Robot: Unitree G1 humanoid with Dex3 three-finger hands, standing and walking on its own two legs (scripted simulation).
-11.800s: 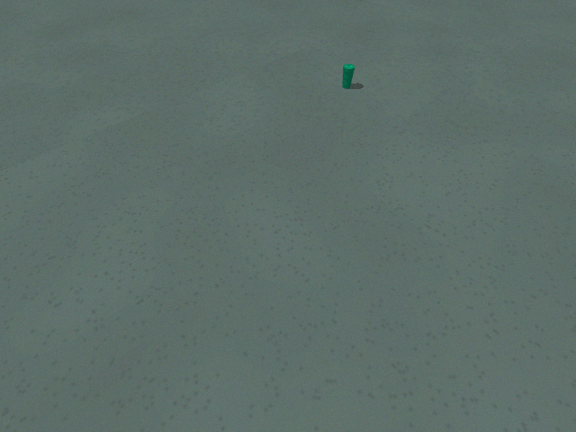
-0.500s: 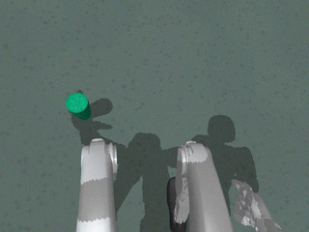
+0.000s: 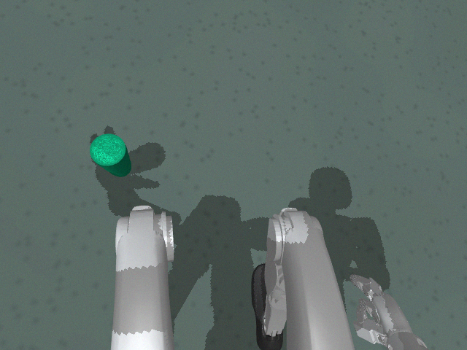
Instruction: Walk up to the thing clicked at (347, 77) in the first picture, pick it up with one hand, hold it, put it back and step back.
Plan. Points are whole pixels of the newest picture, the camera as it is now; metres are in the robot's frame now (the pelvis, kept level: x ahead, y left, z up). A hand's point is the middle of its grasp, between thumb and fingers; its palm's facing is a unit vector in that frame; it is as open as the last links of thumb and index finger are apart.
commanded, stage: go down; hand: left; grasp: from the side
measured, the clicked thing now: (115, 159) +0.47 +0.27 -0.31
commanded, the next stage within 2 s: approach in 0.04 s
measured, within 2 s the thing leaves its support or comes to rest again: neither
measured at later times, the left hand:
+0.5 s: hand out of the picture +0.39 +0.42 -0.09, palm faces +0.29 -0.96 +0.00, open 17.5 cm
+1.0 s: hand (90, 168) +0.42 +0.30 -0.24, palm faces +0.17 -0.98 +0.05, open 17.6 cm
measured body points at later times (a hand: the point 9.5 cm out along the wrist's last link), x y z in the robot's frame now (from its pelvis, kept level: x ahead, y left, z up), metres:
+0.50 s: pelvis +0.00 +0.00 -0.05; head +0.22 +0.10 +0.33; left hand +0.37 +0.47 -0.08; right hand +0.16 -0.27 -0.14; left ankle +0.09 +0.14 -0.35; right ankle +0.09 -0.13 -0.35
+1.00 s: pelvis -0.01 +0.02 -0.10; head +0.23 +0.16 +0.26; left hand +0.41 +0.35 -0.24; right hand +0.16 -0.25 -0.15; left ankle +0.09 +0.14 -0.35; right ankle +0.09 -0.13 -0.34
